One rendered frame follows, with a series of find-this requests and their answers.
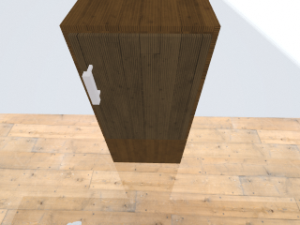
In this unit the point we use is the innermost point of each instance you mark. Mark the handle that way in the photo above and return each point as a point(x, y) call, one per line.
point(90, 85)

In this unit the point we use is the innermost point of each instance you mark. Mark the cupboard door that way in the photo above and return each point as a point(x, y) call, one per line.
point(148, 82)

